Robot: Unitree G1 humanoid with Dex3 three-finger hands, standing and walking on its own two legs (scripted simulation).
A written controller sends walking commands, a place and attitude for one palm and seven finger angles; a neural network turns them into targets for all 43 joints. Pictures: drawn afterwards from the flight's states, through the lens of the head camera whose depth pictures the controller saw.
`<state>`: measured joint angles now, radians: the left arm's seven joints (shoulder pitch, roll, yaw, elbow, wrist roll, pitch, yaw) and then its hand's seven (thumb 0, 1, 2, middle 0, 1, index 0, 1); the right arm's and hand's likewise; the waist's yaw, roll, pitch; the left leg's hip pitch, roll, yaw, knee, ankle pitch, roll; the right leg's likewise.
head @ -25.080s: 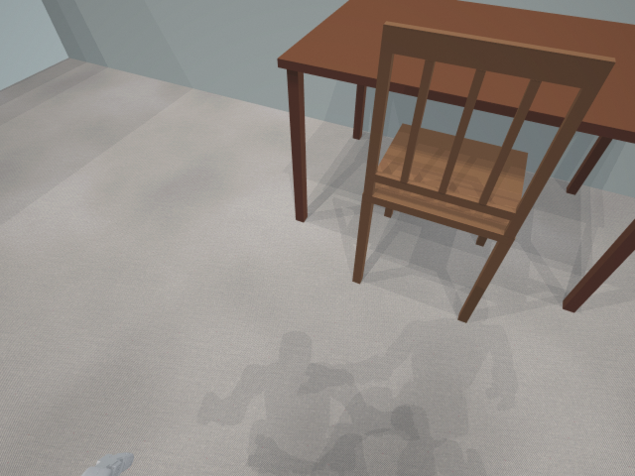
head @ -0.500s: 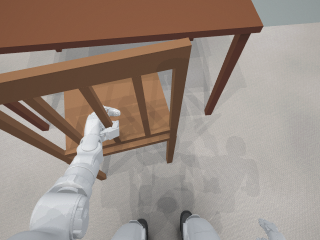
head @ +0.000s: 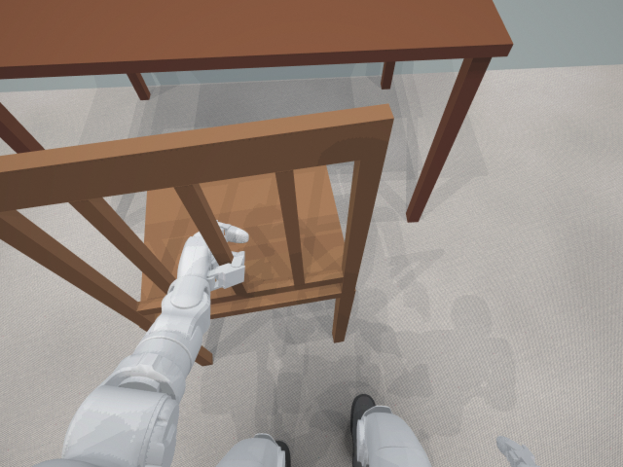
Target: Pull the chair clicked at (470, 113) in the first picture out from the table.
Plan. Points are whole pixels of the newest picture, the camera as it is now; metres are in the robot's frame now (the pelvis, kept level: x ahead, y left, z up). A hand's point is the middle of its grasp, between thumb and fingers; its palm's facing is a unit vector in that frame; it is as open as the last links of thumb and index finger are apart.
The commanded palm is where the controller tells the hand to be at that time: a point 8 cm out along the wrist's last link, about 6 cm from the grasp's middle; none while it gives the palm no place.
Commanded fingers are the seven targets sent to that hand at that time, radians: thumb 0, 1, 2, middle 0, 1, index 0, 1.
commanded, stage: step backward, pulling the chair out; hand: left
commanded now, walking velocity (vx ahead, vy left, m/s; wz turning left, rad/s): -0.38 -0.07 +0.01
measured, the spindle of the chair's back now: (220, 248) +0.40 +0.14 -0.04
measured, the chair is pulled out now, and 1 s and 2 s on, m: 0.24 0.36 0.52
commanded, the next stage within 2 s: stop walking, hand still on the chair in 1.82 s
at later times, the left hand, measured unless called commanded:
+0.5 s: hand (229, 325) +0.29 +0.12 -0.06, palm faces -0.01 -0.98 -0.20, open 5.3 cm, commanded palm +0.31 +0.17 -0.06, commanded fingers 0.00 0.90 0.90 -0.50 -1.45 -0.50 -1.45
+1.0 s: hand (224, 346) +0.27 +0.12 -0.06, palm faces +0.00 -0.98 -0.20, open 5.3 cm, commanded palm +0.28 +0.17 -0.06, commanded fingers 0.00 0.90 0.90 -0.50 -1.45 -0.50 -1.45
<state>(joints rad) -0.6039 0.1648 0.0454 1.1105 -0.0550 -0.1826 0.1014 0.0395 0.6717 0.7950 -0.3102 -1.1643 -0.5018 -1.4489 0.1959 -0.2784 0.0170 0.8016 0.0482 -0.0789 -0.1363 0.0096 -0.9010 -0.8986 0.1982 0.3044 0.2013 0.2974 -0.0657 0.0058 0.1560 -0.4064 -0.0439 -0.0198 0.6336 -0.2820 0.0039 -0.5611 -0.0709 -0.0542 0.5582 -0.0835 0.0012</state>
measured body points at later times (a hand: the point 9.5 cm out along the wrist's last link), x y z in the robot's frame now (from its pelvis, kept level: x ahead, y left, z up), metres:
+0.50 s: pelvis -0.07 -0.01 +0.00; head +0.01 -0.02 +0.44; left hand +0.29 +0.17 -0.05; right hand +0.02 -0.28 -0.13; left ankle +0.01 +0.12 -0.72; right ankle +0.08 -0.13 -0.71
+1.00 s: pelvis -0.10 -0.01 +0.01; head -0.01 -0.01 +0.45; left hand +0.26 +0.17 -0.05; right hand -0.05 -0.25 -0.13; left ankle -0.07 +0.11 -0.72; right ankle -0.12 -0.15 -0.70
